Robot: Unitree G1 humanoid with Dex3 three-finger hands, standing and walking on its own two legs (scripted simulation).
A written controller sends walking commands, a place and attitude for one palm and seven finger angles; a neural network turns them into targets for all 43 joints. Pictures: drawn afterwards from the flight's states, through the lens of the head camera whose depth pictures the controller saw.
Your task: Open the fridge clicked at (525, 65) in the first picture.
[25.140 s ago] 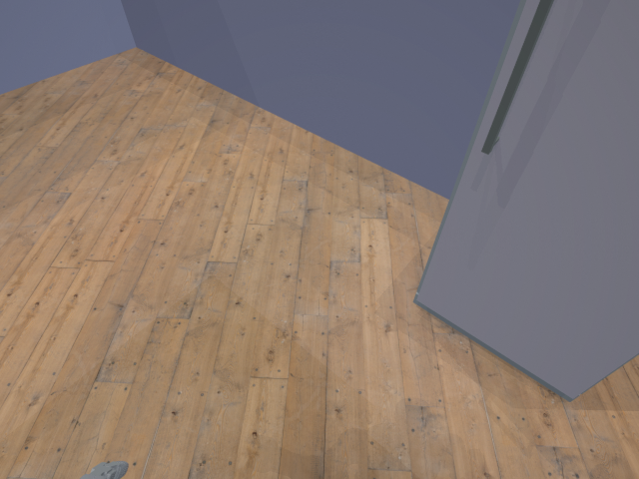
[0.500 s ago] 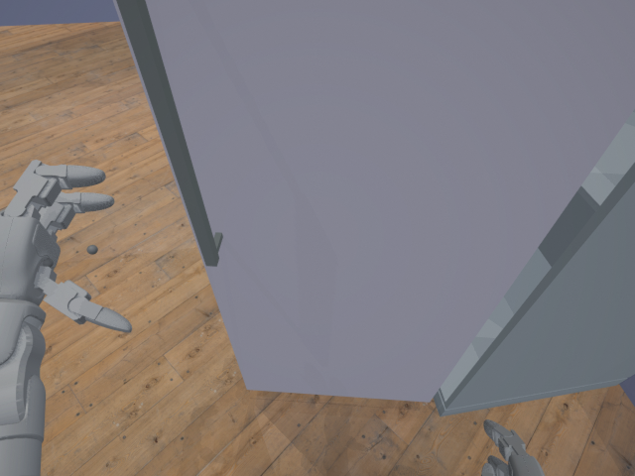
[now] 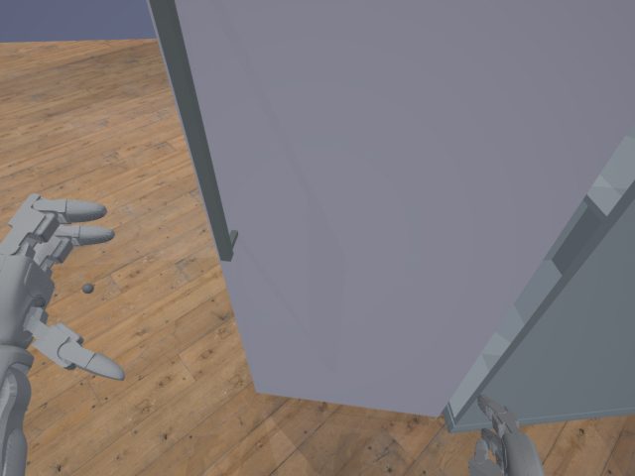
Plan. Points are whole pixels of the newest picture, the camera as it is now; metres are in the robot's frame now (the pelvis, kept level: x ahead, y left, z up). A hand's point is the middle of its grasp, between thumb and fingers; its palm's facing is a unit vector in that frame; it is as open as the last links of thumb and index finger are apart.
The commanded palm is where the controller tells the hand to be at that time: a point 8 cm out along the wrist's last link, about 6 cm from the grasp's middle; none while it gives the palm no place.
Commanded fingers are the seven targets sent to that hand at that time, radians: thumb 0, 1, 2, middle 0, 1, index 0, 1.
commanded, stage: draw the hand back to the body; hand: left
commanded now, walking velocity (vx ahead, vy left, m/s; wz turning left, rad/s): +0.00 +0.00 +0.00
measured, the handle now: (201, 125) +0.43 +0.21 +0.24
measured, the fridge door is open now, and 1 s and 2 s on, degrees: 77 77 77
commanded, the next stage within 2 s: step back with the hand held close in 1.56 s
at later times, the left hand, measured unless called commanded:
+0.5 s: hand (84, 293) +0.22 +0.26 +0.18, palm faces +0.19 -0.98 -0.05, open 14.6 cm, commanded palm +0.18 +0.30 +0.19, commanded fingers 0.00 -0.30 0.32 -0.24 -1.00 -0.24 -1.00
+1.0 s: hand (76, 290) +0.22 +0.27 +0.18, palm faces +0.46 -0.81 -0.37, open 10.6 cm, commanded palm +0.17 +0.30 +0.19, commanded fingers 0.00 0.61 0.76 -0.21 -0.47 -0.21 -0.47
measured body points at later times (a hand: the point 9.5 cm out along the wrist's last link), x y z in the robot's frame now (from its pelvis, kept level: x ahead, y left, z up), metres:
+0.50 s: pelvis +0.02 +0.00 +0.02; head -0.02 -0.02 +0.46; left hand +0.20 +0.31 +0.18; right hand +0.22 -0.22 -0.04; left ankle +0.01 +0.11 -0.72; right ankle +0.02 -0.11 -0.72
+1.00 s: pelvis +0.03 +0.00 +0.02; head +0.00 -0.02 +0.47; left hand +0.19 +0.31 +0.20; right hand +0.20 -0.22 -0.06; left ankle +0.01 +0.11 -0.72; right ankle +0.02 -0.11 -0.72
